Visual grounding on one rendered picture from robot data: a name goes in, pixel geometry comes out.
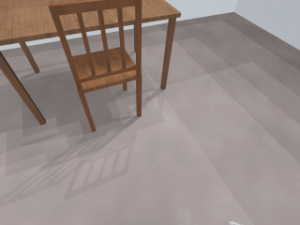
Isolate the table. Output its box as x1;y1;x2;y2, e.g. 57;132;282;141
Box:
0;0;181;125

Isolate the chair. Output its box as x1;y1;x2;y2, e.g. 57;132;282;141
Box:
48;0;143;132

